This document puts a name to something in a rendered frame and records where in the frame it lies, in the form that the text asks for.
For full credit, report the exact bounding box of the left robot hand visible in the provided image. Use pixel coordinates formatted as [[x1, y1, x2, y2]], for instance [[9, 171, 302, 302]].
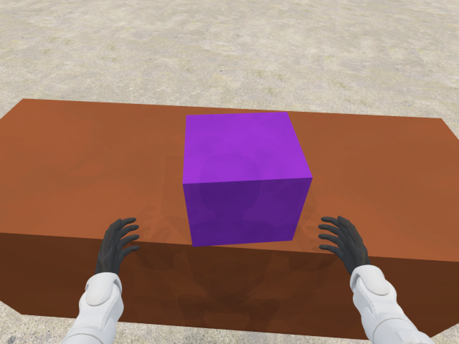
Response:
[[95, 217, 140, 275]]

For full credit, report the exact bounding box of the left robot forearm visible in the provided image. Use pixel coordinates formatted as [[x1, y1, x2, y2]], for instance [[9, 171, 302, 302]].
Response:
[[60, 272, 123, 344]]

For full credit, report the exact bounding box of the carton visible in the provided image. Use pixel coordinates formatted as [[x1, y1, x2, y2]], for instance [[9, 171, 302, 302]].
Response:
[[183, 112, 313, 247]]

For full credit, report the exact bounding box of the pedestal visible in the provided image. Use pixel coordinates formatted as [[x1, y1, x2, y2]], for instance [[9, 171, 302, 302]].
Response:
[[0, 98, 459, 340]]

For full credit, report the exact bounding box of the right robot forearm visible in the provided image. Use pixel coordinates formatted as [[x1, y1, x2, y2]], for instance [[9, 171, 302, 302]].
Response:
[[350, 265, 435, 344]]

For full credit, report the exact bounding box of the right robot hand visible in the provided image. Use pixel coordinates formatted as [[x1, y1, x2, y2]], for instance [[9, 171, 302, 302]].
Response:
[[318, 216, 372, 275]]

